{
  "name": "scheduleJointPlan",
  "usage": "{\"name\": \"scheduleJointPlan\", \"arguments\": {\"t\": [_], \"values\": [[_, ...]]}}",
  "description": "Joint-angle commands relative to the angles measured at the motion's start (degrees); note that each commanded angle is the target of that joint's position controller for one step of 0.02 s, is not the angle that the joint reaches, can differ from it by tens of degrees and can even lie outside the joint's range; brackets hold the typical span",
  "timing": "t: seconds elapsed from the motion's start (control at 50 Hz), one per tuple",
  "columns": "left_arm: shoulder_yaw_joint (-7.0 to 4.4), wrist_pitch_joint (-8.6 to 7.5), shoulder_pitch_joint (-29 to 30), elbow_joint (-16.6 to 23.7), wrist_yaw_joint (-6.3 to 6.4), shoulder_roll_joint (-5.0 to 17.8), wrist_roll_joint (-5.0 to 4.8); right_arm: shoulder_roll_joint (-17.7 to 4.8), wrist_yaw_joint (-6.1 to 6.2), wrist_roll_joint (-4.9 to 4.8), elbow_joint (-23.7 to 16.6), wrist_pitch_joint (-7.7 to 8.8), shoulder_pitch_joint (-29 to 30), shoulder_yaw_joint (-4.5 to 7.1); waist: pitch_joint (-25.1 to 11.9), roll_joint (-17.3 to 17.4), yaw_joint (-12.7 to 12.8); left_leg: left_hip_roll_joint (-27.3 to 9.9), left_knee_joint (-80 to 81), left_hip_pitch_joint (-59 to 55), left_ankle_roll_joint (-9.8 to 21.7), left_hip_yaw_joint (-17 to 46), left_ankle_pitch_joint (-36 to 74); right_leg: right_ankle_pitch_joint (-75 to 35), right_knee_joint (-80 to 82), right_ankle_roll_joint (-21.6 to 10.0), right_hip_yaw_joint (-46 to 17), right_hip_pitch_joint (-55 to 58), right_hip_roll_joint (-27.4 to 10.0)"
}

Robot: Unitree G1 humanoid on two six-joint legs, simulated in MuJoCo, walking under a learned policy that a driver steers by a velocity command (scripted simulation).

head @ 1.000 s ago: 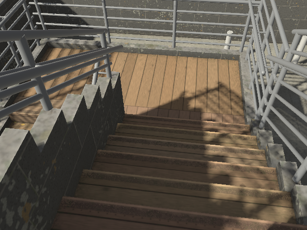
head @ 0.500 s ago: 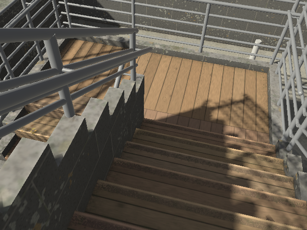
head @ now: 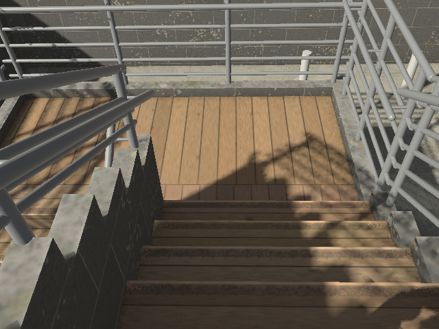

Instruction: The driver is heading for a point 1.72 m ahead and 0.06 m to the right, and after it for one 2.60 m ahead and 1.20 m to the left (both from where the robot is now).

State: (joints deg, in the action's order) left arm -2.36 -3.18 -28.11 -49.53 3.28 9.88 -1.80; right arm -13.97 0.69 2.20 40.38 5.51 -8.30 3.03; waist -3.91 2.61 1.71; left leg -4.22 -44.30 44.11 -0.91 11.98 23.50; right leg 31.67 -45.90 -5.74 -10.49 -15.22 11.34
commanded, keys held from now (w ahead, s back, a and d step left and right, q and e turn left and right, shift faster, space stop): w+e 0.18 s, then w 0.82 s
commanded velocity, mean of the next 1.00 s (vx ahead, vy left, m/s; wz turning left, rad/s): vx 0.50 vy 0.00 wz -0.23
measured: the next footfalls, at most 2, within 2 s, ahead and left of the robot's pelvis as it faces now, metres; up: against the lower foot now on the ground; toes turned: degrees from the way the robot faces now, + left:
left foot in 0.16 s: +0.23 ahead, +0.16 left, -0.18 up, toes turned -11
right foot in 0.80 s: +0.53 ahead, -0.12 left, -0.35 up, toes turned -10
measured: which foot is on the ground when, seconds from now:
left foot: up 0.00-0.14, down 0.16-0.80, up 0.82-1.00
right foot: down 0.00-0.16, up 0.18-0.78, down 0.80-1.00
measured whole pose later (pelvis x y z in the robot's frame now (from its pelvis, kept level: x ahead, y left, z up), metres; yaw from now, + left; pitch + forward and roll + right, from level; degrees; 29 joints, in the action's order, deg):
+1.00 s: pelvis +0.50 -0.03 -0.33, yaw -10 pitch +2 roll -1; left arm -0.6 -2.0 -25.6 -55.8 -1.0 8.1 0.5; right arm -11.7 3.1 -1.3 50.7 1.4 -17.0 2.7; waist -2.4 1.9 -0.9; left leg -3.1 -85.8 45.1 1.4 5.7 -14.2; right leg 20.1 -38.0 -3.2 1.2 -19.6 3.7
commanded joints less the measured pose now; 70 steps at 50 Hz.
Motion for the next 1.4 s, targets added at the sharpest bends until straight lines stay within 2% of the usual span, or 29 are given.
{"name": "scheduleJointPlan", "arguments": {"t": [0.02,0.14,0.16,0.18,0.22,0.24,0.26,0.34,0.4,0.44,0.54,0.6,0.7,0.74,0.78,0.8,0.82,0.86,0.9,0.96,1.0,1.04,1.1,1.22,1.28,1.32,1.34,1.36,1.4], "values": [[-1.46,1.74,-0.4,2.0,1.57,6.4,0.45,0.9,-2.15,0.01,-7.1,1.70,7.5,-0.41,5.3,-6.0,2.3,6.8,11.7,-22.3,0.2,-7.2,14.3,-9.4,6.4,-6.6,-11.0,-19.7,-5.2],[-1.00,3.26,-0.9,2.9,1.24,6.7,-0.60,-5.9,-1.61,-0.80,-2.9,-0.97,-10.3,3.35,4.6,-12.1,-2.8,-2.9,30.6,-31.2,3.1,-1.9,-0.4,-19.0,-22.5,-3.8,-15.0,-2.0,-5.8],[-0.43,2.77,-0.7,1.9,0.19,4.4,-0.47,-7.0,-1.58,0.29,0.9,-0.69,-20.4,3.95,3.0,-9.5,-7.3,-5.4,27.1,-43.9,4.1,-2.5,0.9,-9.9,-37.3,-1.6,-11.3,-11.2,-3.7],[0.04,2.42,-7.5,-0.7,-2.44,0.0,-0.97,-7.5,-2.20,0.48,4.4,-0.36,-30.7,3.90,-4.6,7.2,-8.6,-10.3,9.3,-65.5,6.0,-1.8,18.6,20.9,-60.3,0.7,-5.3,-29.9,1.0],[-0.32,1.34,-16.5,-0.1,-3.11,3.7,-2.27,-9.8,-3.20,-3.41,6.2,-1.51,-32.9,3.78,-7.7,21.2,-5.1,-14.6,3.1,-71.5,7.9,8.0,7.3,20.9,-77.9,5.4,-3.5,-47.5,-2.7],[0.12,1.26,-11.7,5.4,-2.13,4.1,-2.87,-15.5,-3.91,-5.51,10.0,-2.96,-32.5,5.57,-7.6,22.2,-2.3,-20.9,16.1,-64.7,17.1,24.4,-27.5,15.2,-80.3,6.6,2.4,-51.9,-5.2],[-0.65,2.86,0.3,6.5,-0.80,6.0,-3.71,-7.9,-3.31,-4.20,9.7,-4.33,-26.7,3.57,1.5,1.2,-3.4,-16.8,26.2,-49.9,14.2,24.1,-53.4,4.3,-72.2,4.3,3.9,-52.1,-10.3],[-1.15,3.18,1.4,6.5,-0.04,4.9,-0.45,1.5,-1.19,-2.87,12.9,-1.64,-15.0,-0.60,13.9,4.3,3.8,-7.0,23.1,-18.9,6.6,10.9,-47.8,-19.2,-56.2,0.1,-2.1,-44.7,-12.9],[-1.46,1.93,3.4,7.4,-1.94,4.1,2.74,-2.3,0.50,-1.87,13.8,-0.70,-16.2,-0.66,7.2,3.6,4.1,-5.5,23.0,-18.6,8.0,5.0,-18.5,-38.8,-28.1,3.0,-0.1,-33.3,-14.5],[-0.91,2.14,5.5,8.1,-3.05,2.1,1.55,-4.6,0.87,-2.15,15.5,-1.14,-20.1,-0.18,4.5,3.5,3.8,-7.7,19.0,-25.9,9.9,5.6,-9.8,-44.1,-27.7,3.3,0.0,-35.0,-15.3],[-1.30,2.07,16.8,11.3,-4.00,4.1,0.18,-1.2,1.88,-4.08,19.8,-1.16,-32.3,0.04,8.7,3.5,-2.7,-6.4,11.9,-38.7,7.5,5.8,-23.7,-51.1,-9.8,1.7,-3.5,-45.1,-14.6],[-0.22,1.18,21.7,12.0,-6.26,1.6,2.86,-0.3,3.17,-3.26,17.6,-2.80,-29.5,-0.49,9.6,0.6,-4.3,-1.6,7.4,-23.6,7.0,-0.1,-33.4,-67.0,2.4,3.8,5.2,-25.7,-13.6],[0.51,-0.02,31.9,15.0,-6.65,1.9,-0.52,-1.8,4.35,-3.72,15.6,-4.21,-29.7,0.20,14.2,1.4,-11.6,-1.3,-4.0,-33.4,12.0,3.8,-34.7,-50.4,17.3,7.4,7.1,-29.4,-13.4],[-0.32,-1.36,28.6,15.1,-6.85,4.2,0.33,-3.6,3.20,-3.35,14.4,-5.07,-25.3,0.87,11.2,4.1,-9.7,-2.1,-7.3,-30.8,14.1,4.8,-28.8,-46.3,21.0,5.6,7.3,-19.0,-13.3],[-2.28,-0.18,9.5,8.7,-5.52,7.9,-0.54,-3.8,1.91,-3.61,16.3,-3.47,-20.0,1.13,5.8,2.8,2.1,-1.5,-25.4,-25.9,12.7,3.7,-22.8,-48.2,26.0,0.0,7.7,1.7,-16.8],[-3.47,-0.05,-2.0,3.8,-5.03,10.1,0.49,-0.3,1.04,-3.88,17.7,-2.04,-20.1,0.55,2.3,-2.9,6.5,4.2,-44.2,-19.5,8.8,-1.3,-28.4,-58.0,28.6,-1.5,8.7,15.5,-17.4],[-2.69,-0.04,-14.0,-0.7,-5.51,9.0,2.24,3.3,0.45,-3.32,19.3,-1.36,-21.8,0.38,-3.2,-14.6,9.7,14.0,-70.9,-0.1,5.4,-4.6,-73.0,-78.9,13.3,-4.7,3.5,36.5,-23.4],[-2.15,1.24,-11.0,-0.3,-6.22,11.2,0.11,-2.2,0.51,-6.46,14.2,-0.48,-30.3,-0.17,-18.8,-24.3,5.3,8.7,-78.8,16.1,1.8,1.7,-76.5,-52.8,7.9,-14.8,-14.2,47.2,-33.7],[-0.89,2.23,-2.4,-1.6,-5.23,7.6,-0.07,-2.7,3.36,-5.85,9.0,-2.95,-14.5,-0.48,-2.1,-3.6,2.1,3.2,-67.0,18.9,2.8,-7.8,-56.7,-4.2,27.2,-12.2,-20.0,22.0,-30.9],[1.22,-0.78,9.8,0.0,-4.77,2.7,2.95,-1.8,3.06,-4.55,8.9,-4.48,-14.5,0.37,11.9,-1.3,-6.4,-2.0,-39.7,7.8,3.6,-1.5,-33.2,-14.4,24.9,-7.5,-11.4,-12.3,-26.0],[0.49,-0.76,7.3,-1.7,-2.19,5.5,2.39,0.3,1.85,-0.61,6.4,-3.49,-11.0,0.46,8.8,-7.5,-6.4,-2.5,-22.0,0.2,0.6,-5.0,-23.5,-27.8,24.1,-7.8,-5.5,-16.1,-20.7],[-0.61,-0.78,3.0,-3.7,-1.34,9.1,3.33,0.9,0.09,-1.69,7.8,-2.93,-14.5,0.23,2.1,-9.1,-7.4,-1.6,-26.6,-2.5,-0.2,-6.2,-17.8,-35.4,19.5,-10.0,-7.0,-11.1,-22.5],[0.56,-1.71,-2.6,-6.0,0.37,3.7,-0.46,-2.6,-1.07,-0.85,2.9,-2.44,-1.3,1.13,6.5,-4.6,-3.2,-2.0,-1.5,4.2,2.5,-2.7,4.2,-16.3,13.1,-7.0,-3.7,-6.3,-19.2],[-0.08,0.82,-2.0,-4.9,1.20,6.6,-0.21,1.1,-3.54,-2.09,-2.1,-3.45,7.6,-0.68,8.9,-5.3,2.4,1.0,14.1,-11.8,1.7,-6.8,3.3,-10.2,1.5,-4.7,-0.9,-8.3,-16.4],[-0.58,2.21,-2.9,-5.7,1.98,7.6,1.18,-3.6,-3.60,-2.52,0.8,-2.20,0.2,1.00,8.1,-8.2,1.7,-2.0,23.1,-15.5,3.1,-7.2,-4.5,-23.5,-11.8,-3.9,-3.8,0.1,-17.7],[-0.31,1.76,-1.9,-7.8,0.61,6.8,0.25,-5.7,-2.89,-1.70,9.7,-1.97,-22.1,2.83,1.6,-4.4,-7.7,-1.4,26.1,-40.4,5.3,-12.2,-1.5,-26.7,-34.1,-1.3,0.5,-6.1,-13.3],[-0.78,0.24,-3.0,-9.5,-0.58,4.6,-0.39,-6.5,-2.47,-0.89,13.9,-2.28,-33.5,2.94,-2.6,6.8,-12.1,-7.4,15.6,-58.0,9.7,-6.3,13.9,-0.4,-63.0,2.5,3.0,-22.8,-4.6],[0.31,-1.16,-11.3,-7.2,-2.06,1.4,-1.33,-7.8,-2.87,-1.33,14.4,-2.27,-31.4,1.59,-7.4,21.3,-5.6,-11.5,-1.6,-70.9,11.4,-1.8,22.9,21.3,-78.0,3.1,-1.1,-42.2,-3.8],[0.99,-2.37,-4.2,-1.7,-2.33,4.3,-3.07,-11.8,-2.80,-3.26,15.5,-4.20,-33.4,3.02,-12.3,19.2,-6.7,-20.5,13.3,-69.2,20.5,18.0,-19.0,13.4,-81.1,4.3,0.5,-55.6,-6.0]]}}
